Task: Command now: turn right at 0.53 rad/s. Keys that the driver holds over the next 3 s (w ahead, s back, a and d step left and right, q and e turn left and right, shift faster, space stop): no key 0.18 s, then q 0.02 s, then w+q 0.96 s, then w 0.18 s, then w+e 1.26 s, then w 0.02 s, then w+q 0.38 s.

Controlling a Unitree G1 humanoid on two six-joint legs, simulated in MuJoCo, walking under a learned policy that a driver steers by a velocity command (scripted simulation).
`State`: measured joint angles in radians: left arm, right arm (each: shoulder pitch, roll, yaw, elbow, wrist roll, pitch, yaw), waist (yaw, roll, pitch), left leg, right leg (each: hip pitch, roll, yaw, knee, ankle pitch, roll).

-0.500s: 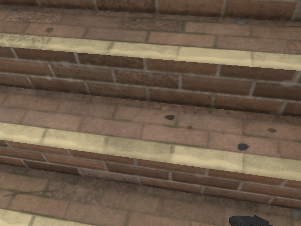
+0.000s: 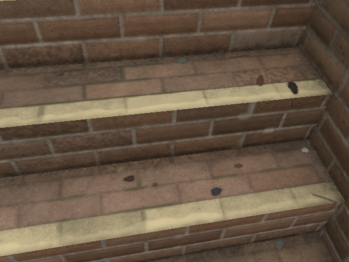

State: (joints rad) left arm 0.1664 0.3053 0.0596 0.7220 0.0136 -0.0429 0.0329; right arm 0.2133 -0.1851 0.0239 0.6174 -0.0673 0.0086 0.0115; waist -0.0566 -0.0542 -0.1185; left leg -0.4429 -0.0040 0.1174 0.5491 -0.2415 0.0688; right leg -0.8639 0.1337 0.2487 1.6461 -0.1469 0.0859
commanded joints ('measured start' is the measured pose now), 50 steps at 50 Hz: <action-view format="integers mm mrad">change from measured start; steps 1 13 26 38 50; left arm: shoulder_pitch -47 -2 230 284 -59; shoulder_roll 75 -139 -148 179 -59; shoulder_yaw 22 -55 -102 -45 -75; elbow -27 19 250 363 63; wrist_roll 3 -8 70 33 52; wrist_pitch -28 46 8 -43 -3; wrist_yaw -5 -64 -128 -214 -104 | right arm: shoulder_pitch -61 154 -14 -191 -7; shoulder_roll -74 -104 6 -32 -31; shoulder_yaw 3 -63 -50 15 -34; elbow -110 131 188 84 385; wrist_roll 14 65 69 28 7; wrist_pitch -35 -90 -78 106 -82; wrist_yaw -1 -53 64 115 87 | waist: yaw -24 13 37 -56 137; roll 136 233 -23 -152 57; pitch -59 37 42 -129 34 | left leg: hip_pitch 258 137 -1039 -486 -61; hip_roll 256 210 -47 -153 38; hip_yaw -282 -152 -314 184 -467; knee -224 -271 1817 678 -134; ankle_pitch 14 -84 153 -194 -50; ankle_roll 215 169 221 109 200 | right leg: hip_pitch -213 421 759 974 -436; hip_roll -29 -147 -416 -495 -119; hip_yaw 8 -396 -37 -445 -150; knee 35 -934 -1355 -1298 487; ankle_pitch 29 -230 -134 2004 19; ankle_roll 14 -61 -376 -514 -289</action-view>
